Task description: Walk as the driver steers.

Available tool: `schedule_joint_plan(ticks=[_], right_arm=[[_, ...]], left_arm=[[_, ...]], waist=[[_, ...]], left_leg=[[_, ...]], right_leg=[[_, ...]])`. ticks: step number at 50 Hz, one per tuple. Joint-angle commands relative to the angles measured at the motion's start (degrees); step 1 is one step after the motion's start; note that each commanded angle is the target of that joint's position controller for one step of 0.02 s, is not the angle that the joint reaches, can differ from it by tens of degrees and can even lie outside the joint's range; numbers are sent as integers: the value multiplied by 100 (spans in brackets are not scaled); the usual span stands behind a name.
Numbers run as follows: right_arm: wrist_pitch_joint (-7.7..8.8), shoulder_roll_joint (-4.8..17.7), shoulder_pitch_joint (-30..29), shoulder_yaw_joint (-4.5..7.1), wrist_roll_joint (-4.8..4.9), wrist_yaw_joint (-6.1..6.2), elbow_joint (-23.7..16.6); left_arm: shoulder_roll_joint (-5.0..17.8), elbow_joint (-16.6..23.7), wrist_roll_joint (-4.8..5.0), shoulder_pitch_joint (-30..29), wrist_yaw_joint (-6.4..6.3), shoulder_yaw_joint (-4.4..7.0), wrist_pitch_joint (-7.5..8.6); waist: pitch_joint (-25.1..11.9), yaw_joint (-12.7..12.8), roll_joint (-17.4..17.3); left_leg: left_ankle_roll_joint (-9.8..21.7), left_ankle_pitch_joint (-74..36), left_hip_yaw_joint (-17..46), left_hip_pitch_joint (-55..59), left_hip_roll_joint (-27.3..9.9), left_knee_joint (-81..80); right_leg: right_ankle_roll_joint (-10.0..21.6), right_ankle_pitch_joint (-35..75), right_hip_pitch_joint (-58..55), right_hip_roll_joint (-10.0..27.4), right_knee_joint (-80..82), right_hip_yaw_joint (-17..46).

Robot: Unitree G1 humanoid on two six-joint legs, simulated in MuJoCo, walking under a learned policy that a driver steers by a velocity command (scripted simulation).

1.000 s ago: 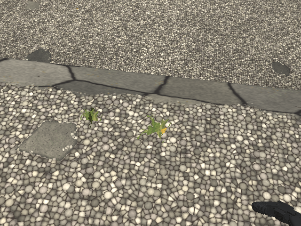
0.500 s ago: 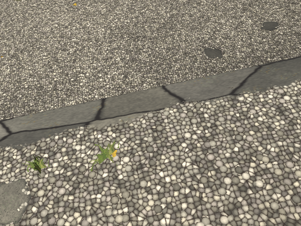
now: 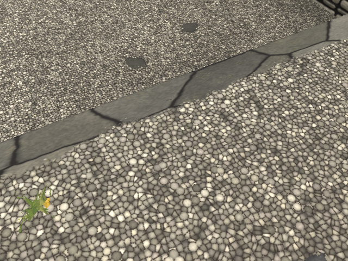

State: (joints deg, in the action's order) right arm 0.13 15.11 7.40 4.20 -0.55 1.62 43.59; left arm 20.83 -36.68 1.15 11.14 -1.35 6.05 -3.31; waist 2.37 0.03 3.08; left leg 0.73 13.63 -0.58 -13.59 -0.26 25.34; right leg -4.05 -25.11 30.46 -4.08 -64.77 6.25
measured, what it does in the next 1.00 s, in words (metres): steps on the spot, turning right: right foot, then left foot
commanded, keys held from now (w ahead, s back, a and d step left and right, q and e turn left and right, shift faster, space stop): e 1.00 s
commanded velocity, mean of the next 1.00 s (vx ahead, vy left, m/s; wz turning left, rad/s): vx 0.00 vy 0.00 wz -0.60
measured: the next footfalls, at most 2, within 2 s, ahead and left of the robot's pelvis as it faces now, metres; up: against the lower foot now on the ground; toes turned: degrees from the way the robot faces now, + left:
right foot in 0.26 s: +0.03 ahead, -0.16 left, +0.00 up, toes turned -11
left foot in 0.76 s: +0.11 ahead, +0.05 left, +0.00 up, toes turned -32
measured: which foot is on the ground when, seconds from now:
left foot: down 0.00-0.26, up 0.28-0.74, down 0.76-1.00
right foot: up 0.00-0.24, down 0.26-0.76, up 0.78-1.00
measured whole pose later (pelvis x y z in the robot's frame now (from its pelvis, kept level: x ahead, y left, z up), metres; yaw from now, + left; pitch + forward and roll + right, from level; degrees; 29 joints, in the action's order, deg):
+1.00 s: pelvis +0.01 -0.03 +0.00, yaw -35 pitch +1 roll +0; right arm -0.7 15.1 8.4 3.3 -0.8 2.0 39.7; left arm 20.5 -35.3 1.4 12.0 -0.9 5.8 -3.8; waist 4.0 -0.3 2.2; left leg 0.9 13.4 -3.0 -12.4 -1.7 24.7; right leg -6.2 -24.0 28.6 -0.5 -60.8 3.9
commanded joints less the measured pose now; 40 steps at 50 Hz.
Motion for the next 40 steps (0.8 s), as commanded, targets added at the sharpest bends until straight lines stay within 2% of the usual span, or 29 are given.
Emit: schedule_joint_plan(ticks=[1,5,9,11,12,13,14,15,16,17,18,19,21,26,29,33,35,36,37,38,39,40], right_arm=[[-3,877,-113,182,-18,98,-404],[-71,1170,-45,275,9,62,-418],[-72,1328,-95,326,119,-47,-418],[-52,1345,-184,331,232,-73,-401],[-36,1235,-138,304,280,-81,-355],[-13,976,225,238,204,-112,-223],[-4,488,153,56,-169,-135,-494],[19,726,-354,115,-87,-79,-688],[-2,960,-516,186,54,-43,-695],[-15,1009,-471,214,92,-19,-657],[-30,1013,-386,234,49,23,-555],[-47,1044,-310,250,9,35,-541],[-42,949,-145,237,25,0,-488],[-34,766,-353,158,42,-10,-567],[2,764,-424,150,60,-51,-609],[93,802,-365,168,103,-125,-659],[144,804,-227,180,113,-171,-660],[168,795,-54,194,108,-192,-618],[186,833,145,223,81,-194,-555],[171,1142,300,296,0,-161,-566],[106,1619,99,372,-102,-129,-589],[127,1339,102,318,-175,-127,-674]], left_arm=[[271,543,54,-225,23,61,43],[137,734,-14,-411,100,-36,54],[247,773,4,-264,182,3,6],[247,730,5,-21,227,44,-26],[287,643,-6,215,218,92,-28],[551,585,-15,479,159,197,-13],[1314,715,-49,658,48,351,29],[1233,823,-244,661,131,271,188],[1004,771,-263,531,179,206,311],[843,707,-177,268,157,161,369],[689,722,-83,22,117,112,356],[645,749,-39,-160,83,67,329],[605,781,-94,-215,25,25,303],[703,735,-82,-105,-45,61,260],[762,746,-91,-141,-31,85,220],[771,763,-65,-246,25,94,167],[752,776,-22,-340,33,92,137],[727,791,17,-445,22,84,116],[668,801,58,-499,0,66,99],[439,794,22,-289,-10,3,101],[260,865,24,-1,-11,-38,133],[766,784,-71,27,-27,120,184]], waist=[[-407,-133,-1205],[-595,-270,-1304],[-582,-206,-1394],[-586,-1,-1329],[-635,123,-1191],[-774,154,-499],[-880,17,1470],[-1181,369,1232],[-1004,379,683],[-768,203,522],[-692,97,314],[-640,-1,391],[-787,-91,443],[-736,49,479],[-653,105,537],[-690,116,613],[-758,43,639],[-792,-88,613],[-816,-205,526],[-984,-122,-65],[-717,231,-1713],[-658,50,-1650]], left_leg=[[1190,-2329,841,1066,-1386,-708],[1242,-2457,525,1177,-1610,-685],[1123,-2393,270,925,-1736,-539],[893,-2186,120,817,-1737,-182],[643,-1854,-82,574,-1605,215],[206,-1080,-512,-80,-1292,1081],[-402,2086,-915,-1916,-512,3044],[-503,2740,54,-2452,-40,4148],[-448,2361,338,-2507,-170,4547],[-369,1828,414,-2525,-268,4448],[-365,1423,460,-2497,-331,4245],[-406,1123,444,-2311,-287,4160],[-478,743,396,-2004,-123,4085],[-587,592,501,-1848,37,2719],[-557,691,560,-1522,138,2138],[-453,832,593,-1080,270,1482],[-367,693,580,-771,308,906],[-301,310,526,-428,309,328],[-202,-402,496,92,192,-336],[108,-879,1148,813,-656,-557],[952,-2018,2476,1083,-1760,-731],[1626,-2200,3033,744,-2375,-827]], right_leg=[[-207,255,727,338,98,-245],[-184,214,115,623,1234,-534],[42,374,-663,575,2251,-878],[288,916,-1184,484,3184,-1012],[473,1421,-1728,352,3809,-1051],[711,2484,-2638,527,4246,-556],[1441,4973,-3718,2165,4186,1712],[2524,5156,-3207,2775,4302,2509],[2416,4580,-3003,2464,4423,2022],[2062,4004,-2813,2093,4435,1580],[1787,3567,-2707,1835,4429,1357],[1708,3648,-2471,1700,4443,1224],[1716,3700,-2336,1547,4483,1130],[1732,2892,-2398,1437,4446,1450],[1744,2399,-2135,1386,4402,1776],[1714,2636,-2075,1314,4217,2255],[1634,2906,-2135,1228,4050,2444],[1515,2914,-2065,1108,3916,2440],[1306,2595,-1826,923,3746,2340],[976,1420,-1264,587,3112,1942],[572,-690,-48,-431,2032,690],[264,-1296,244,-227,610,449]])
Over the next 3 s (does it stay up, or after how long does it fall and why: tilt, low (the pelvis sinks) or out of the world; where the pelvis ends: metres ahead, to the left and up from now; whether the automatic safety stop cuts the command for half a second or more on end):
stays up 0.37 -0.54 -0.02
